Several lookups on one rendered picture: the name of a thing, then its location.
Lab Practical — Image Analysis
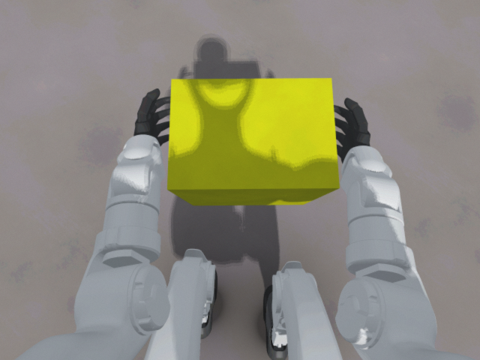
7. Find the right robot hand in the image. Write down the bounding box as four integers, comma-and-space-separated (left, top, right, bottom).
334, 97, 371, 163

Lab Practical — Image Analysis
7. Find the right robot upper arm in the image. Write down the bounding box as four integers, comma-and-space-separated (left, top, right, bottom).
335, 276, 475, 360

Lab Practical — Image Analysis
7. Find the left robot thigh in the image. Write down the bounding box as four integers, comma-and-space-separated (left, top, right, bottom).
144, 256, 215, 360

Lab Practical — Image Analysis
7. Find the robot left forearm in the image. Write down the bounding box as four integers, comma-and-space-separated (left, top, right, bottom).
74, 134, 166, 323

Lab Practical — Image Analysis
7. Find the robot right shin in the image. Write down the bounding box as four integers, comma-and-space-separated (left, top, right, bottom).
271, 261, 317, 346

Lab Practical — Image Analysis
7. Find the robot right forearm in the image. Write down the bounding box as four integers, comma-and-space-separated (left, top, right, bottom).
340, 145, 437, 337

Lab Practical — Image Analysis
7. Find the carton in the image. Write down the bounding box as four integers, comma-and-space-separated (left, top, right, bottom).
167, 78, 340, 206

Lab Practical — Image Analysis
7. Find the left robot hand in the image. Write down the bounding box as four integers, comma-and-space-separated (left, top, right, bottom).
133, 88, 171, 146

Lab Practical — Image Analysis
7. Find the left robot upper arm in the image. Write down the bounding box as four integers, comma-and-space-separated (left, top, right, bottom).
15, 263, 170, 360

